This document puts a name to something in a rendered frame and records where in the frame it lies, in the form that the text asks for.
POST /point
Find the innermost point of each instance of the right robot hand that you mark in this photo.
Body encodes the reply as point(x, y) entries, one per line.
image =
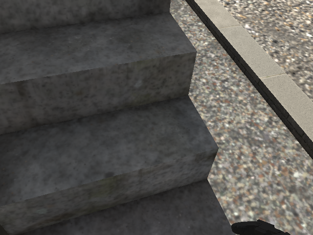
point(258, 227)

